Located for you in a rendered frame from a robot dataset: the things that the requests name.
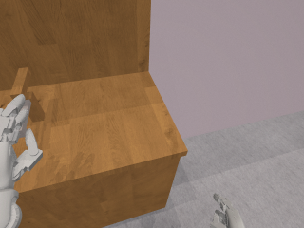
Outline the tap lever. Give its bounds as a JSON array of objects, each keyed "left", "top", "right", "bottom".
[{"left": 19, "top": 99, "right": 31, "bottom": 138}]

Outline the left robot hand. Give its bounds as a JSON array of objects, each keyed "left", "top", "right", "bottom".
[{"left": 0, "top": 94, "right": 43, "bottom": 190}]

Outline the right robot hand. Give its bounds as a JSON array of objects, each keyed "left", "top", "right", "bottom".
[{"left": 210, "top": 193, "right": 245, "bottom": 228}]

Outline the counter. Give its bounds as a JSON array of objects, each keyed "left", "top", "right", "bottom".
[{"left": 0, "top": 0, "right": 188, "bottom": 228}]

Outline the robot left forearm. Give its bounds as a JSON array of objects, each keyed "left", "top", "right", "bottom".
[{"left": 0, "top": 188, "right": 23, "bottom": 228}]

